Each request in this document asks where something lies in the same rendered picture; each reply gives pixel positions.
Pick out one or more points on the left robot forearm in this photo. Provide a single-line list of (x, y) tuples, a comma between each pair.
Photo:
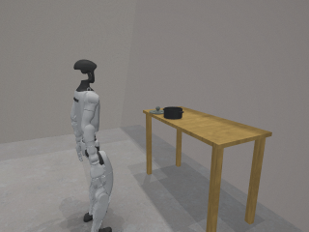
[(78, 134)]

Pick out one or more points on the robot left foot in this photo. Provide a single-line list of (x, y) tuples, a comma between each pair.
[(87, 217)]

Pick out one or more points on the right robot forearm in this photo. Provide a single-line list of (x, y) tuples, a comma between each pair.
[(89, 139)]

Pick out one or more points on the left robot hand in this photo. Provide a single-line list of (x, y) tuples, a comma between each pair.
[(78, 150)]

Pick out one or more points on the lid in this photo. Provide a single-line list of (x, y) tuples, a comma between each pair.
[(160, 111)]

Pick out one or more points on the table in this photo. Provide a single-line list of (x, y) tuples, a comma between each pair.
[(219, 133)]

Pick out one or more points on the right robot hand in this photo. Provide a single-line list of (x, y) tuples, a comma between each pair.
[(95, 172)]

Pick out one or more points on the right robot upper arm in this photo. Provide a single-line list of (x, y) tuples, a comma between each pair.
[(91, 101)]

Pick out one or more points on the robot left shin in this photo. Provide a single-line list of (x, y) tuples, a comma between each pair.
[(92, 192)]

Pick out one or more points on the left robot upper arm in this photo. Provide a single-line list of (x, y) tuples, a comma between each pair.
[(72, 113)]

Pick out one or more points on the pot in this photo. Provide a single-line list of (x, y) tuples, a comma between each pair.
[(172, 112)]

